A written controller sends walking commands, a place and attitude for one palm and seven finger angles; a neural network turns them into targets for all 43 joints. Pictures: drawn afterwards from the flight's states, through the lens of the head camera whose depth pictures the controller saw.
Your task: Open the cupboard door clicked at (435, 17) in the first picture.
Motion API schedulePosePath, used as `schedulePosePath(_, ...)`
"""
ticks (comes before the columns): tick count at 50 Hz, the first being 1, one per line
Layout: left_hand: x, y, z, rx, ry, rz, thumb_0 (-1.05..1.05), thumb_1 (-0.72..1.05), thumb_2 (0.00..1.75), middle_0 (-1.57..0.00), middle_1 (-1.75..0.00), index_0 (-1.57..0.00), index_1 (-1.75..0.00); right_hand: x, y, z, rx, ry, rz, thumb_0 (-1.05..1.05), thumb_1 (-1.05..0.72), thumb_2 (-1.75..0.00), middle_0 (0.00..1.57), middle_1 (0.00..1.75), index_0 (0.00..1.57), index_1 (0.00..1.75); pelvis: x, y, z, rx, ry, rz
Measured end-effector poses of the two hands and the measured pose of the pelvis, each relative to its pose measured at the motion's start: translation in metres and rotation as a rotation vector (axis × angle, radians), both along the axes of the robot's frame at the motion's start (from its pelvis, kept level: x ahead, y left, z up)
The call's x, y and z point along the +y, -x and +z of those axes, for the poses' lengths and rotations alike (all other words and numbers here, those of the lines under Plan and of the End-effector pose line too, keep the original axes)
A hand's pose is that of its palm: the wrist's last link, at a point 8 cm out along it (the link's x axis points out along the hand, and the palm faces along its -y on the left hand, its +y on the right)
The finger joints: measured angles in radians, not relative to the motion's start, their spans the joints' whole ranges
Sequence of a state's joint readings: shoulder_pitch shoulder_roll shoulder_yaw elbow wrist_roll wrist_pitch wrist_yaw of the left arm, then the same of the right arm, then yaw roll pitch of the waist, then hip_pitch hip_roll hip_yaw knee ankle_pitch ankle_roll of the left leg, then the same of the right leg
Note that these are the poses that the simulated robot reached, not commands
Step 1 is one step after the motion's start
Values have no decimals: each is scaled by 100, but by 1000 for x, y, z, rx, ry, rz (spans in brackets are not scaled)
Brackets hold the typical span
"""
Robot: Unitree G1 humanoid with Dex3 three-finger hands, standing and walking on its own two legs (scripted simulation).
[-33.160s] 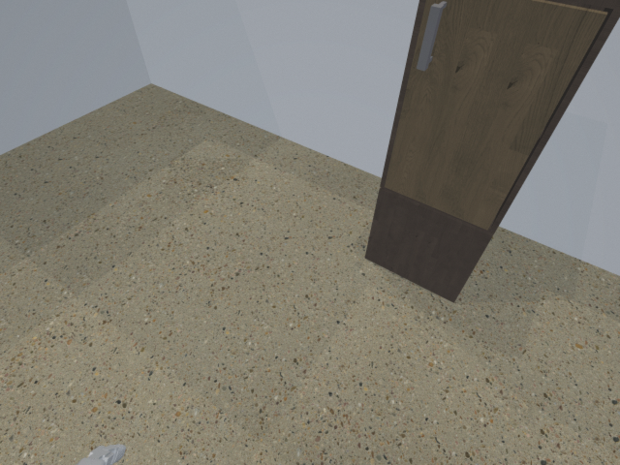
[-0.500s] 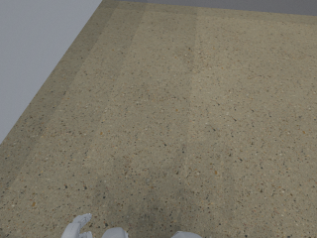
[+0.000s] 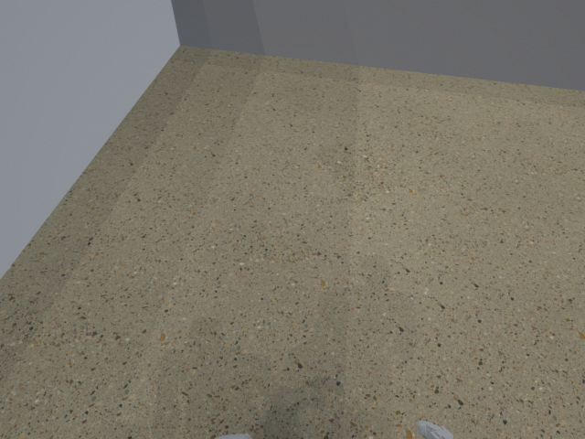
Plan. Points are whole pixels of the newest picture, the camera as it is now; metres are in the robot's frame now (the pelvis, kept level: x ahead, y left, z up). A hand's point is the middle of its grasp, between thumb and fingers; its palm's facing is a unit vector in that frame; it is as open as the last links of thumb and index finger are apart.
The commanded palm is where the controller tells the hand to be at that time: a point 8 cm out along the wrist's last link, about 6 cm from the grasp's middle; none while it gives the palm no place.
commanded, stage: turn to face it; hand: left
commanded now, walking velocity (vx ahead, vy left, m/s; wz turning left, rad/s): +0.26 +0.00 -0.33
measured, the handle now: out of the picture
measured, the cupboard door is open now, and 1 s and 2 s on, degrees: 49 49 49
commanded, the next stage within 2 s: none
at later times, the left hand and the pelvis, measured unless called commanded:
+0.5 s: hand (229, 317) +0.33 +0.14 -0.14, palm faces +0.11 -0.97 -0.22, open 7.3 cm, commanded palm none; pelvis +0.22 -0.05 +0.01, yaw +9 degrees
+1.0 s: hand (179, 361) +0.25 +0.21 -0.15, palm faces +0.45 -0.85 -0.28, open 7.3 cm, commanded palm none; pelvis +0.28 -0.03 +0.01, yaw +26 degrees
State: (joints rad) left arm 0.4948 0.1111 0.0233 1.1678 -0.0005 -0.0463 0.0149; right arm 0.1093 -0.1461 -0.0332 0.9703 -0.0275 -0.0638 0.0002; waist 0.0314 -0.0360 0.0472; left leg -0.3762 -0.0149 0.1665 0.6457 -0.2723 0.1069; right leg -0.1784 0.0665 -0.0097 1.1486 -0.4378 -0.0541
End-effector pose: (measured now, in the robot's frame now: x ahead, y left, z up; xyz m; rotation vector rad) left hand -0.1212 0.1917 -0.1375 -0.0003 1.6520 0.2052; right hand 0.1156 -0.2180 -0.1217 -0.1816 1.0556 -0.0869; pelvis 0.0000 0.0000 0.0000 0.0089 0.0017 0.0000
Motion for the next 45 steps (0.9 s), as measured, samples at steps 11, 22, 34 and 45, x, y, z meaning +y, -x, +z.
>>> schedulePosePath(11,40,-263,13,-320,-70,-159,3,95,90,-20,-30,-20,-30,-5,64,13,404,27,-187,0,-93,-89,19,30,20,30,0,-111,23,4,19,-25)
schedulePosePath(22,9,-433,21,-553,-152,-172,1,93,90,-19,-30,-20,-30,-18,29,-5,678,-69,-181,1,-91,-89,20,30,20,30,-40,-206,5,14,-6,106)
schedulePosePath(34,8,-418,22,-534,-161,67,-3,95,90,-20,-30,-20,-30,-55,-247,9,190,68,119,1,-91,-89,19,30,19,30,-41,-245,16,14,-8,277)
schedulePosePath(45,56,-352,-4,-354,-205,230,0,92,90,-20,-30,-20,-30,-2,-361,23,-4,132,355,0,-91,-89,19,30,19,30,-19,-265,2,30,18,395)
